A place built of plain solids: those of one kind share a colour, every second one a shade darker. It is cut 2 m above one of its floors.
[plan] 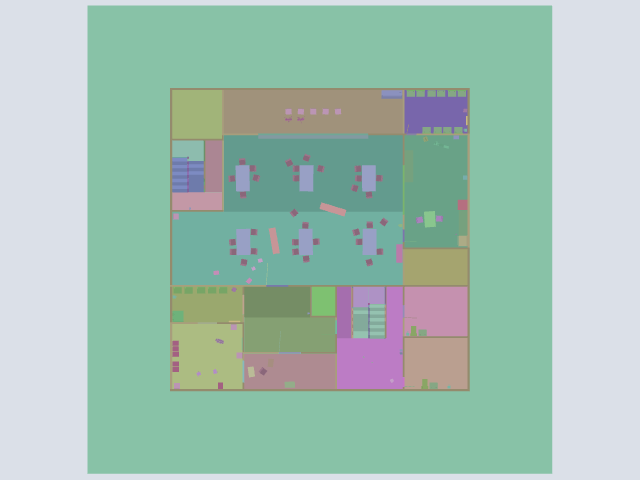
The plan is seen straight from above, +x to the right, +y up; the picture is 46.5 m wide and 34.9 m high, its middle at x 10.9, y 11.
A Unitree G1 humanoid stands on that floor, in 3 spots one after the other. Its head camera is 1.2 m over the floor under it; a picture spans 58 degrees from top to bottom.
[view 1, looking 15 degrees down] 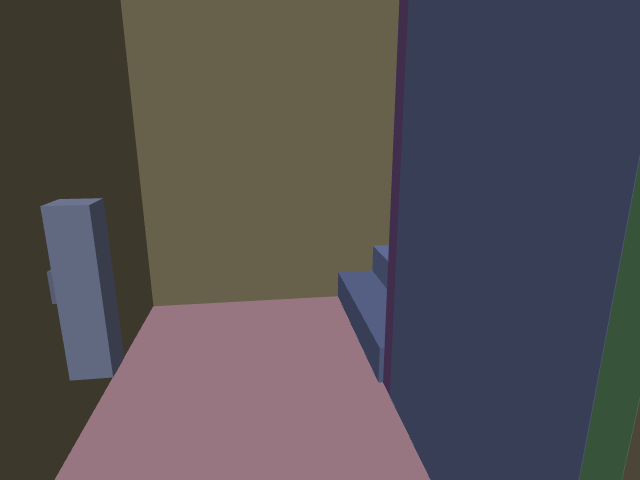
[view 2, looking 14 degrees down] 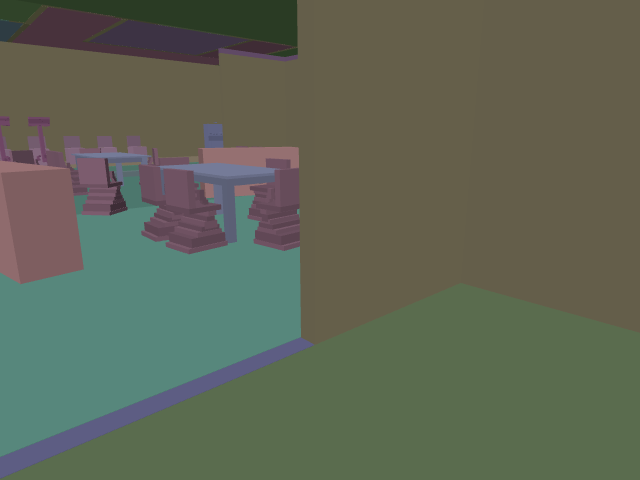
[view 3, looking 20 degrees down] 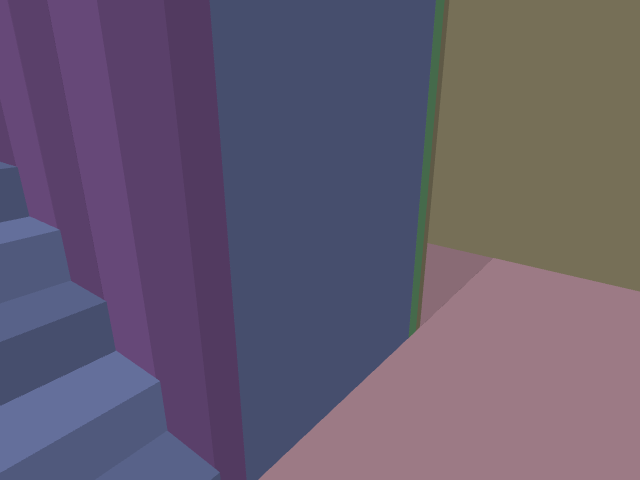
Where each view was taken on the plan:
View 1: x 3.02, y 13.93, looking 172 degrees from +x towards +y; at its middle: wall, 3.00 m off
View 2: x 7.08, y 5.88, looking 48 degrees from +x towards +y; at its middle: wall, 2.39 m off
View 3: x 0.70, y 13.68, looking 38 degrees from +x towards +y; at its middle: stair_escape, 1.38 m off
